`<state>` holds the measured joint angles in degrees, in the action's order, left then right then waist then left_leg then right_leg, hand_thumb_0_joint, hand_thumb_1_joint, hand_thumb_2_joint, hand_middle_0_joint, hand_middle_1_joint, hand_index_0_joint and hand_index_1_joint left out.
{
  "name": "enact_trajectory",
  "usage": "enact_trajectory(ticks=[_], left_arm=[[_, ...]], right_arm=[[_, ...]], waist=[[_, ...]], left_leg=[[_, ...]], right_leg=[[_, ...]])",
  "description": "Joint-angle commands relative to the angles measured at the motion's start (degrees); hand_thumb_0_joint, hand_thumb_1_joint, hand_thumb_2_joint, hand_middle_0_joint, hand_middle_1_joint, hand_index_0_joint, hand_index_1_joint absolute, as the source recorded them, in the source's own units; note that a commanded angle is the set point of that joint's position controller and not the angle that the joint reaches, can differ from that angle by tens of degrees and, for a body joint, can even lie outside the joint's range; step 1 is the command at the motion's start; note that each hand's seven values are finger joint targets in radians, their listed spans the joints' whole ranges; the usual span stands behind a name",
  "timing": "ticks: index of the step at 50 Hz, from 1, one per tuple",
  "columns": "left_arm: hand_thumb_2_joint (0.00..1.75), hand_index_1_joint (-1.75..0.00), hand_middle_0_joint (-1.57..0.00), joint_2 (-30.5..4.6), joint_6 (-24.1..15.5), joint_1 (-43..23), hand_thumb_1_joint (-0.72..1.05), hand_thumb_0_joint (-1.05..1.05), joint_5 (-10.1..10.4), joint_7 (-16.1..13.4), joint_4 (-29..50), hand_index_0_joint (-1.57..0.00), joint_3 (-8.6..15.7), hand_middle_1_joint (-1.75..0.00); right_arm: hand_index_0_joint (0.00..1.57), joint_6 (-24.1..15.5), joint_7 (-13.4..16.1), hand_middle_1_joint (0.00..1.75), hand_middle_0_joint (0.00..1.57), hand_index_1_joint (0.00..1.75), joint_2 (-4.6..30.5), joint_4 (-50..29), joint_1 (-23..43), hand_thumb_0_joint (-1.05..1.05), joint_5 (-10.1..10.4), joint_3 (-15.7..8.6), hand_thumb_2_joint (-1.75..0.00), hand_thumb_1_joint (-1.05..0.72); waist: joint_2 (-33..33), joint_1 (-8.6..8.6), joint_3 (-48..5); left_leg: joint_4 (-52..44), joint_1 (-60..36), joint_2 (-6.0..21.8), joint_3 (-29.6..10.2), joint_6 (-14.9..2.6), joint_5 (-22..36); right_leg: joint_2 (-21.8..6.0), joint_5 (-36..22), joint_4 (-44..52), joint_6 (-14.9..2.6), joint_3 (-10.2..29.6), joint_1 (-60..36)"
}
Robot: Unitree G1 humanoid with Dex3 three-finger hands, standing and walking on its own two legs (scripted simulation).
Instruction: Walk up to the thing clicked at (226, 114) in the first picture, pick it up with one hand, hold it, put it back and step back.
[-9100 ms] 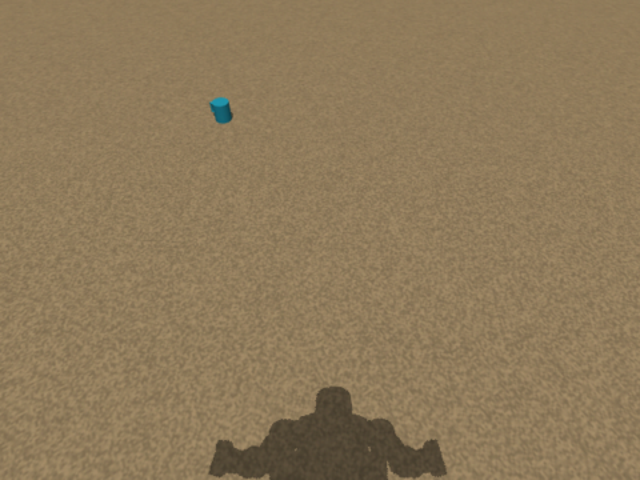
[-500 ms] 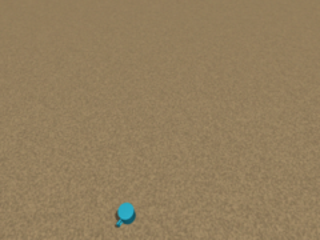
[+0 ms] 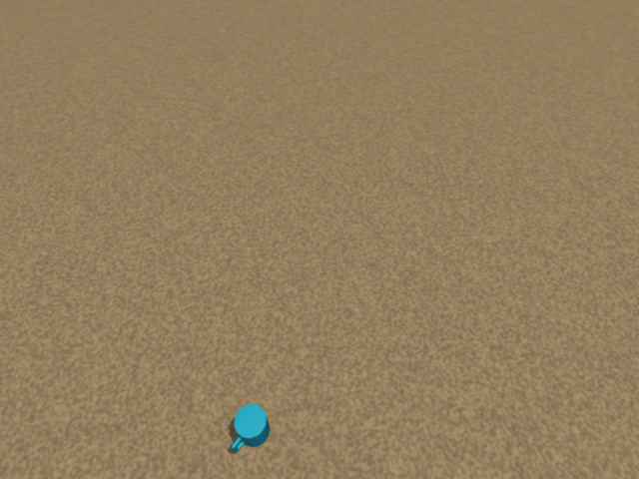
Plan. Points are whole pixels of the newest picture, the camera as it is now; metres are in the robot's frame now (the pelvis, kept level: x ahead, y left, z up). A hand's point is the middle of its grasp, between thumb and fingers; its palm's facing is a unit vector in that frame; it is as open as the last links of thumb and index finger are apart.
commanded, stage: stand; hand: left
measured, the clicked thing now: (248, 431) +0.35 +0.21 -0.73
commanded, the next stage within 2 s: walk up in 0.76 s
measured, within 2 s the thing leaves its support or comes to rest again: neither
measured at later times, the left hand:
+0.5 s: hand out of the picture +0.08 +0.25 -0.16, palm faces -0.03 -0.94 -0.34, open 7.4 cm
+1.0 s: hand out of the picture +0.06 +0.25 -0.16, palm faces -0.05 -0.92 -0.38, open 7.4 cm
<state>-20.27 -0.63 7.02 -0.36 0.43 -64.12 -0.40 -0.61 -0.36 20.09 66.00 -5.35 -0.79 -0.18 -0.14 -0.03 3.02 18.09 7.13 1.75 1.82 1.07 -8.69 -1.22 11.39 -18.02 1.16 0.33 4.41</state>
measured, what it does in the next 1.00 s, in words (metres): lifts its right foot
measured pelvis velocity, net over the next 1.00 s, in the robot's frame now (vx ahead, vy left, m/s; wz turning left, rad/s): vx -0.03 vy -0.04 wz -0.03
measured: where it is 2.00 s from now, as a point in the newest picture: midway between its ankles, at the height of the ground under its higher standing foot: outside the picture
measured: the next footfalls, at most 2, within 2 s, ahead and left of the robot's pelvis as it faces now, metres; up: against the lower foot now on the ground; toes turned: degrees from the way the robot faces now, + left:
right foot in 1.04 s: -0.01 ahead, -0.21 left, +0.00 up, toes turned +1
left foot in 1.34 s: -0.02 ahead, +0.04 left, +0.00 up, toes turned -1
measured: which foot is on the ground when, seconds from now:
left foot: down 0.00-1.00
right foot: down 0.00-0.82, up 0.84-1.00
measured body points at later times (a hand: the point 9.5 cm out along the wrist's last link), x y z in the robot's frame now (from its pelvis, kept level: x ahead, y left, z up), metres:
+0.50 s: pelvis +0.01 +0.00 +0.00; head +0.02 +0.00 +0.45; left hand +0.08 +0.30 -0.13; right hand +0.08 -0.30 -0.13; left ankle +0.01 +0.13 -0.75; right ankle -0.02 -0.13 -0.75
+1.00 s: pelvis -0.03 -0.04 -0.02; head +0.02 -0.03 +0.43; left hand +0.07 +0.29 -0.14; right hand +0.05 -0.38 -0.13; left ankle +0.01 +0.13 -0.75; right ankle -0.05 -0.19 -0.72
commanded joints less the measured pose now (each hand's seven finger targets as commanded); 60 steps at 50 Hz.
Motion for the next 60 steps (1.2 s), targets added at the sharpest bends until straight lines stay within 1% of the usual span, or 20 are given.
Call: enact_trajectory(ticks=[1,28,37,38,39,40,41,42,44,45,48,49,50,51,52,53,54,55,57,60], left_arm=[[0.9,-0.3,-0.2,-12.2,-0.9,-2.2,0.9,0.0,-0.2,-0.9,3.4,-0.2,2.7,-0.3],[0.9,-0.3,-0.2,-12.4,-1.1,-1.6,0.9,0.0,-0.2,-1.0,3.8,-0.2,2.8,-0.3],[0.9,-0.3,-0.2,-12.4,-1.0,-1.7,0.9,0.0,-0.3,-1.1,4.0,-0.2,2.8,-0.3],[0.9,-0.3,-0.2,-17.3,1.5,-2.9,0.9,0.0,-1.7,0.0,6.7,-0.2,6.2,-0.3],[0.9,-0.3,-0.2,-15.7,2.5,-2.9,0.9,0.0,-1.5,0.1,8.1,-0.2,6.1,-0.3],[0.9,-0.3,-0.2,-13.9,3.2,-2.1,0.9,0.0,-1.6,0.4,9.5,-0.2,6.1,-0.3],[0.9,-0.3,-0.2,-12.9,4.2,-1.9,0.9,0.0,-1.7,0.7,11.3,-0.2,6.4,-0.3],[0.9,-0.3,-0.2,-12.8,5.3,-1.3,0.9,0.0,-1.6,1.2,12.9,-0.2,6.7,-0.3],[0.9,-0.3,-0.2,-13.0,5.9,0.8,0.9,0.0,-1.0,1.9,14.2,-0.2,7.1,-0.3],[0.9,-0.3,-0.2,-12.7,5.9,2.1,0.9,0.0,-0.7,2.3,14.6,-0.2,7.2,-0.3],[0.9,-0.3,-0.2,-11.6,5.2,4.9,0.9,0.0,-1.0,2.8,15.0,-0.2,7.3,-0.3],[0.9,-0.3,-0.2,-11.9,4.7,5.6,0.9,0.0,-1.4,2.7,14.2,-0.2,7.6,-0.3],[0.9,-0.3,-0.2,-11.0,4.4,8.6,0.9,0.0,-1.4,2.2,13.2,-0.2,7.7,-0.3],[0.9,-0.3,-0.2,-12.0,3.7,9.7,0.9,0.0,-1.6,1.5,12.0,-0.2,8.2,-0.3],[0.9,-0.3,-0.2,-15.6,2.9,9.1,0.9,0.0,-2.2,1.1,13.0,-0.2,9.3,-0.3],[0.9,-0.3,-0.2,-21.6,2.1,5.8,0.9,0.0,-2.7,0.7,15.8,-0.2,10.1,-0.3],[0.9,-0.3,-0.2,-25.0,1.9,2.3,0.9,0.0,-3.2,0.6,17.2,-0.2,10.1,-0.3],[0.9,-0.3,-0.2,-21.0,1.6,0.8,0.9,0.0,-2.3,0.3,17.6,-0.2,9.4,-0.3],[0.9,-0.3,-0.2,-16.2,0.8,-2.8,0.9,0.0,-1.7,-0.6,17.1,-0.2,7.9,-0.3],[0.9,-0.3,-0.2,-16.0,-0.3,2.7,0.9,0.0,-1.7,-1.1,16.5,-0.2,7.8,-0.3]], right_arm=[[0.2,-1.0,0.6,0.3,0.2,0.3,12.5,-3.7,2.6,0.0,0.2,-2.2,-0.9,-0.9],[0.2,-1.2,0.7,0.3,0.2,0.3,12.2,-4.3,2.4,0.0,0.3,-2.2,-0.9,-0.9],[0.2,-1.0,0.7,0.3,0.2,0.3,12.4,-4.4,2.1,0.0,0.3,-2.4,-0.9,-0.9],[0.2,-0.9,2.3,0.3,0.2,0.3,17.8,-5.2,-1.8,0.0,1.2,-4.9,-0.9,-0.9],[0.2,-0.7,3.0,0.3,0.2,0.3,19.2,-5.1,-4.9,0.0,1.4,-5.6,-0.9,-0.9],[0.2,-0.7,3.5,0.3,0.2,0.3,21.2,-6.0,-5.8,0.0,1.5,-6.7,-0.9,-0.9],[0.2,-1.0,4.1,0.3,0.2,0.3,22.0,-7.4,-6.3,0.0,1.2,-7.6,-0.9,-0.9],[0.2,-1.3,4.7,0.3,0.2,0.3,22.0,-9.3,-5.8,0.0,0.8,-8.2,-0.9,-0.9],[0.2,-1.3,5.3,0.3,0.2,0.3,20.4,-12.2,-1.8,0.0,0.0,-8.1,-0.9,-0.9],[0.2,-1.3,5.3,0.3,0.2,0.3,19.8,-13.5,-0.3,0.0,-0.6,-8.1,-0.9,-0.9],[0.2,-0.8,3.9,0.3,0.2,0.3,19.4,-16.1,1.1,0.0,-1.5,-7.7,-0.9,-0.9],[0.2,-0.5,3.3,0.3,0.2,0.3,19.3,-16.6,0.6,0.0,-1.5,-7.6,-0.9,-0.9],[0.2,-0.1,2.8,0.3,0.2,0.3,19.3,-17.3,1.5,0.0,-1.3,-7.5,-0.9,-0.9],[0.2,0.6,2.4,0.3,0.2,0.3,17.1,-17.2,0.4,0.0,-1.1,-6.8,-0.9,-0.9],[0.2,1.1,2.2,0.3,0.2,0.3,13.5,-17.8,-2.7,0.0,-0.7,-5.7,-0.9,-0.9],[0.2,1.4,2.3,0.3,0.2,0.3,9.4,-19.2,-2.8,0.0,-0.1,-4.6,-0.9,-0.9],[0.2,1.9,3.2,0.3,0.2,0.3,13.3,-18.9,-0.7,0.0,0.2,-6.1,-0.9,-0.9],[0.2,1.8,3.0,0.3,0.2,0.3,15.0,-17.8,-1.7,0.0,0.6,-6.5,-0.9,-0.9],[0.2,1.3,2.5,0.3,0.2,0.3,14.0,-15.0,-7.2,0.0,1.7,-5.9,-0.9,-0.9],[0.2,1.0,1.6,0.3,0.2,0.3,13.4,-15.4,-6.0,0.0,0.5,-4.9,-0.9,-0.9]], waist=[[0.0,-0.1,-4.4],[0.1,-0.14,-5.2],[0.3,-0.21,-4.6],[5.9,-1.38,0.6],[2.8,-1.99,-1.1],[-3.5,-2.64,-3.0],[-8.0,-3.21,-4.1],[-7.5,-2.22,-4.9],[-6.7,-0.03,-4.7],[-6.6,0.92,-4.3],[-10.6,1.46,-4.3],[-10.1,0.88,-4.9],[-11.1,2.34,-5.3],[-7.3,2.72,-5.0],[2.6,2.79,-3.2],[16.5,2.31,-1.2],[14.6,2.72,-1.3],[8.3,1.37,0.4],[6.8,-1.65,-1.6],[8.6,1.95,-4.4]], left_leg=[[-2.3,-3.4,6.3,-5.2,-1.68,7.0],[-1.6,-4.7,6.6,-4.9,-1.89,11.1],[-1.7,-4.1,6.5,-5.0,-2.03,8.4],[2.1,-1.5,8.7,-6.6,-3.89,18.4],[1.8,-3.4,12.2,-9.4,-6.37,23.4],[0.9,-5.7,17.3,-13.8,-10.68,28.2],[-0.8,-4.4,22.9,-18.2,-15.7,30.2],[-0.7,-0.9,25.1,-18.3,-17.55,27.0],[2.2,2.6,22.4,-13.5,-15.86,20.8],[3.7,3.4,19.7,-10.5,-13.59,16.2],[6.9,6.4,16.0,-8.1,-11.88,9.0],[8.9,9.0,14.4,-7.2,-11.58,7.2],[12.5,10.6,13.9,-6.1,-10.77,7.9],[18.5,12.8,10.5,-4.2,-8.82,5.2],[26.7,18.1,5.0,-0.6,-5.98,-4.5],[36.8,24.0,-4.4,-1.8,-2.35,-28.6],[44.6,17.7,-4.0,-10.7,-2.24,-30.1],[47.2,18.7,-3.2,-12.6,-2.25,-26.5],[44.6,18.9,-2.0,-11.8,-1.49,-19.9],[32.2,19.3,-0.8,-8.3,-1.15,-21.7]], right_leg=[[-6.4,-7.7,3.0,-2.16,4.6,2.5],[-6.6,-12.3,2.3,-2.05,4.2,1.4],[-6.6,-9.2,3.3,-2.05,4.4,1.6],[-3.4,-14.9,-4.5,-2.58,2.1,7.5],[-1.9,-10.5,-9.6,-2.13,0.5,9.8],[0.4,0.5,-17.6,-1.77,-0.4,12.9],[1.3,18.9,-28.8,-1.51,2.1,15.6],[-0.4,21.4,-38.5,-2.2,7.3,15.4],[-1.3,20.8,-43.7,-3.44,11.3,16.9],[-1.9,19.2,-40.3,-3.7,11.7,17.0],[-1.3,17.2,-26.1,-2.76,3.7,12.5],[0.4,14.8,-22.7,-2.13,0.5,8.9],[0.8,8.5,-14.9,-2.13,-0.9,5.0],[2.6,5.0,-9.8,-1.99,-1.8,2.1],[-2.2,5.9,-2.9,-3.17,6.6,1.9],[-15.9,6.6,3.9,-8.75,27.2,9.1],[-21.1,8.0,5.1,-16.12,34.2,17.8],[-18.5,2.9,1.6,-15.79,28.4,15.7],[-11.5,-4.0,-4.4,-12.09,14.9,9.9],[-14.5,-10.9,-7.3,-13.3,16.0,0.0]])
